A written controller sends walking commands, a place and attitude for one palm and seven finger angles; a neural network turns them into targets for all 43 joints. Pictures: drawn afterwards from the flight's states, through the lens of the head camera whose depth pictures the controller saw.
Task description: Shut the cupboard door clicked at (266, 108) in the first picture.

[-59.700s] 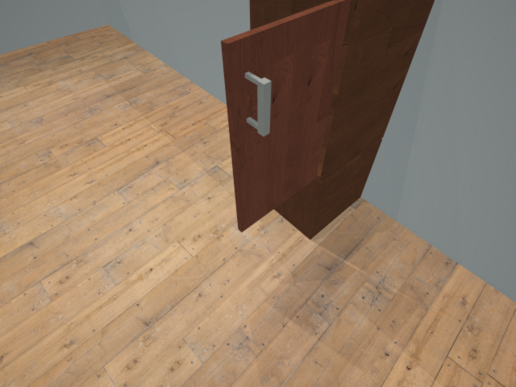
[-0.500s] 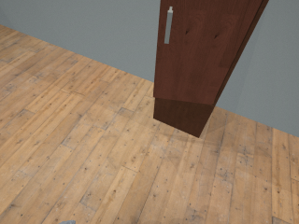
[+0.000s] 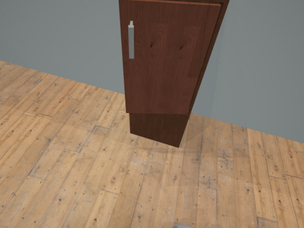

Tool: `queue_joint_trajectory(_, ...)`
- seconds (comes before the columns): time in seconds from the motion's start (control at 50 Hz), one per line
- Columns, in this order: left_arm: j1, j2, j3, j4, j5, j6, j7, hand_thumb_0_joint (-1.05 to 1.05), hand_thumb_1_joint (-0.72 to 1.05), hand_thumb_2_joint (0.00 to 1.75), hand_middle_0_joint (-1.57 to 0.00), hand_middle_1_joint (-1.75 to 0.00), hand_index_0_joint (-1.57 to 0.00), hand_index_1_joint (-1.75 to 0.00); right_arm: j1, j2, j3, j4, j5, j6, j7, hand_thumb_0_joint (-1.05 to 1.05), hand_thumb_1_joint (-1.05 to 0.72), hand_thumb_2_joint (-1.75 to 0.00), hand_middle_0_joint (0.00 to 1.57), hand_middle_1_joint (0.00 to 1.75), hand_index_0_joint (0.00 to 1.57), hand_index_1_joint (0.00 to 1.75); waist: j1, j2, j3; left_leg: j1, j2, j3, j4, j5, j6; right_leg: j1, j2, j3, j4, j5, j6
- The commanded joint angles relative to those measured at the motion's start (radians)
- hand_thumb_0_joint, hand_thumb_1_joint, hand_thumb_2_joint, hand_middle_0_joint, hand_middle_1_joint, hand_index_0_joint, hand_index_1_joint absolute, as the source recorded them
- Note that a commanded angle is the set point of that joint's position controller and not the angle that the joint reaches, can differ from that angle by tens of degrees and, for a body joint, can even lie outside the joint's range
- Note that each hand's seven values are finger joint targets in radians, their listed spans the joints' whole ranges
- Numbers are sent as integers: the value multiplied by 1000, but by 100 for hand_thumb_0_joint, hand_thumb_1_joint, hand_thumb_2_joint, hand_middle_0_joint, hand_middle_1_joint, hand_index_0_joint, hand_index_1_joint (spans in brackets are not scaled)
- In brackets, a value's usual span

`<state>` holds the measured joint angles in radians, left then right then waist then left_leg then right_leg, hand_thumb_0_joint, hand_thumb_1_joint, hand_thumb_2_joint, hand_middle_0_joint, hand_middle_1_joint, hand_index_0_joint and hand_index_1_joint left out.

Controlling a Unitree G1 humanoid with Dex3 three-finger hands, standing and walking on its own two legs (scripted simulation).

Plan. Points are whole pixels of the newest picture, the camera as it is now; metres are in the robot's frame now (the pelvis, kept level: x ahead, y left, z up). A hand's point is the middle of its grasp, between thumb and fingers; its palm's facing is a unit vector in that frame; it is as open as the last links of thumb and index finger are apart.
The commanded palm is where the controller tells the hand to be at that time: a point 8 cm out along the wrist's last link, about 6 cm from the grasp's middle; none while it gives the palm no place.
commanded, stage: take the last steps up to it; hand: left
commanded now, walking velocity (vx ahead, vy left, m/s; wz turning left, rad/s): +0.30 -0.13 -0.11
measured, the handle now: (131, 40) +0.73 +0.11 +0.12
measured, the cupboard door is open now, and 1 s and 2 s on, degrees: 19 19 19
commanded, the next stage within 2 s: come to a stop and stand still in 0.56 s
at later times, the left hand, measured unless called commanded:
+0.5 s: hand (125, 217) +0.19 +0.08 -0.18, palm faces +0.03 -0.98 -0.17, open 7.3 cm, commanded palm none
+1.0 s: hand (139, 167) +0.35 +0.05 -0.16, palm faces +0.07 -0.96 -0.25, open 7.3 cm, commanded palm none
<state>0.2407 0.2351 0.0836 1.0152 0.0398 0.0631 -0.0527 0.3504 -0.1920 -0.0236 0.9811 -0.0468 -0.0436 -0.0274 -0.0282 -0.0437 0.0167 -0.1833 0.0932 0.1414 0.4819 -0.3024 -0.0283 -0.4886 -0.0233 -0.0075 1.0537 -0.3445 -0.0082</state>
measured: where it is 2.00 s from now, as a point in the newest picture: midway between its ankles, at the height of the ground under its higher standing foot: (163, 226)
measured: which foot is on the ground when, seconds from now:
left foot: down 0.00-0.20, up 0.22-0.52, down 0.54-0.84, up 0.86-1.00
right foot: up 0.00-0.18, down 0.20-0.56, up 0.58-0.78, down 0.80-1.00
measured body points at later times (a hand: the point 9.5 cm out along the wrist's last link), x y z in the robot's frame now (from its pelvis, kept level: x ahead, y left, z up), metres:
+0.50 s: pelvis +0.18 -0.10 +0.00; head +0.20 -0.08 +0.45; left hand +0.19 +0.13 -0.16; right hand +0.24 -0.33 -0.14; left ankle +0.23 +0.00 -0.72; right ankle +0.14 -0.18 -0.74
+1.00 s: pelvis +0.30 -0.14 +0.00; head +0.34 -0.15 +0.45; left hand +0.35 +0.10 -0.14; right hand +0.34 -0.39 -0.16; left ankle +0.24 -0.02 -0.68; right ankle +0.31 -0.26 -0.74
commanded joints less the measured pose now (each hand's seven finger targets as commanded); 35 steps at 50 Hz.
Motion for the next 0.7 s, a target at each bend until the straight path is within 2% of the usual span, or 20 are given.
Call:
queue_joint_trajectory(0.0,-124,14,-7,-120,-12,-44,-17,0,90,90,-20,-30,-20,-30,65,-204,-53,-14,5,-17,-12,0,-90,-90,20,30,20,30,-13,203,81,58,243,-119,-287,136,129,-103,-59,-24,-170,84,23)
queue_joint_trajectory(0.08,-133,27,-10,-109,-13,-56,-15,0,90,90,-20,-30,-20,-30,62,-209,-64,5,6,-5,3,0,-90,-90,20,30,20,30,-14,218,78,-21,230,-70,-243,102,120,88,-16,-99,-366,125,17)
queue_joint_trajectory(0.12,-57,37,-3,-79,-13,-65,-12,0,90,90,-20,-30,-20,-30,25,-223,-69,5,9,3,6,0,-90,-90,20,30,20,30,30,212,39,-36,210,-43,-158,119,98,230,18,-138,-462,154,6)
queue_joint_trajectory(0.14,27,65,5,-46,-12,-75,-6,0,90,90,-20,-30,-20,-30,25,-211,-68,11,13,6,10,0,-90,-90,20,30,20,30,66,159,6,-73,171,-12,-41,167,71,361,42,-145,-517,153,-8)
queue_joint_trajectory(0.16,156,127,20,-6,-9,-90,5,0,90,90,-20,-30,-20,-30,25,-174,-58,9,23,5,18,0,-90,-90,20,30,20,30,131,33,-60,-200,106,51,192,160,39,574,-33,-33,-601,45,-48)
queue_joint_trajectory(0.18,292,238,45,36,-9,-103,27,0,90,90,-20,-30,-20,-30,-11,-68,-33,-30,38,2,27,0,-90,-90,20,30,20,30,182,-261,-102,-422,-42,81,497,-258,10,684,-295,362,-759,-74,-152)
queue_joint_trajectory(0.2,277,256,40,37,-22,-100,38,0,90,90,-20,-30,-20,-30,-56,-82,-33,-58,38,6,22,0,-90,-90,20,30,20,30,170,-225,-95,-474,-22,-58,685,-360,35,594,-380,498,-874,-146,-215)
queue_joint_trajectory(0.22,186,217,31,19,-18,-101,46,0,90,90,-20,-30,-20,-30,-78,-86,-41,-48,36,3,18,0,-90,-90,20,30,20,30,132,-249,-51,-514,3,-116,783,-258,44,515,-357,513,-897,-195,-224)
queue_joint_trajectory(0.26,38,108,1,-15,-20,-103,57,0,90,90,-20,-30,-20,-30,-63,-94,-45,-16,22,3,18,0,-90,-90,20,30,20,30,51,-119,-14,-453,56,-142,743,-109,37,396,-288,273,-855,-38,-199)
queue_joint_trajectory(0.3,-6,60,-12,-17,-14,-115,61,0,90,90,-20,-30,-20,-30,-10,-52,-37,11,15,17,26,0,-90,-90,20,30,20,30,1,-76,-27,-337,52,-107,603,-76,23,312,-236,108,-837,151,-180)
queue_joint_trajectory(0.34,6,52,-17,-1,-13,-123,62,0,90,90,-20,-30,-20,-30,-8,-27,-29,11,15,22,30,0,-90,-90,20,30,20,30,-7,-66,-17,-292,33,-78,450,-67,16,297,-229,74,-841,229,-193)
queue_joint_trajectory(0.4,37,60,-15,25,-14,-126,58,0,90,90,-20,-30,-20,-30,-55,-12,-25,-7,18,17,35,0,-90,-90,20,30,20,30,5,-40,13,-243,6,-51,272,-31,20,299,-232,89,-848,202,-207)
queue_joint_trajectory(0.48,35,43,-18,42,-22,-117,55,0,90,90,-20,-30,-20,-30,5,-40,-26,23,18,-2,30,0,-90,-90,20,30,20,30,-37,-1,25,6,-31,-40,40,126,29,211,-171,44,-718,112,-145)
queue_joint_trajectory(0.5,49,15,-22,34,-26,-114,54,0,90,90,-20,-30,-20,-30,56,-87,-34,39,15,-11,24,0,-90,-90,20,30,20,30,-56,116,7,128,26,-145,-19,147,66,124,-117,6,-574,113,-110)
queue_joint_trajectory(0.52,64,-20,-29,15,-30,-114,51,0,90,90,-20,-30,-20,-30,144,-164,-49,55,2,-15,14,0,-90,-90,20,30,20,30,-79,271,-17,243,221,-421,-111,157,171,-22,-15,-82,-334,2,-55)
queue_joint_trajectory(0.54,23,-6,-34,-21,-27,-119,48,0,90,90,-20,-30,-20,-30,196,-213,-60,54,1,-2,3,0,-90,-90,20,30,20,30,-99,261,-19,252,357,-617,-207,178,277,-113,45,-94,-110,-243,-38)
queue_joint_trajectory(0.56,-11,8,-30,-24,-17,-108,52,0,90,90,-20,-30,-20,-30,159,-207,-55,50,7,3,-4,0,-90,-90,20,30,20,30,-81,269,-3,204,354,-599,-229,185,279,-157,0,-18,36,-224,-34)
queue_joint_trajectory(0.6,-10,19,-22,-17,-15,-103,44,0,90,90,-20,-30,-20,-30,43,-131,-35,10,16,-3,-7,0,-90,-90,20,30,20,30,-25,205,36,79,284,-453,-252,181,242,-124,-58,20,68,-106,-17)
queue_joint_trajectory(0.64,17,-19,-26,-8,-14,-88,40,0,90,90,-20,-30,-20,-30,-12,-109,-31,-4,15,-10,-9,0,-90,-90,20,30,20,30,10,150,22,39,226,-308,-240,284,215,-38,-64,4,-62,-55,2)
queue_joint_trajectory(0.68,22,-60,-43,2,-22,-80,48,0,90,90,-20,-30,-20,-30,-53,-93,-18,-3,17,-7,-15,0,-90,-90,20,30,20,30,23,127,11,-16,174,-186,-169,557,193,129,-45,-28,-294,-27,18)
